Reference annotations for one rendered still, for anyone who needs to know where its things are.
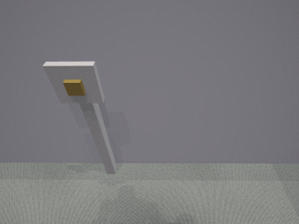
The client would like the button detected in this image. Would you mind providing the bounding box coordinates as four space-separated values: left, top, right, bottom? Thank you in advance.
63 79 86 96

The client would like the panel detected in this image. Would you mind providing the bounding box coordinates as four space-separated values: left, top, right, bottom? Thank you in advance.
43 61 117 175

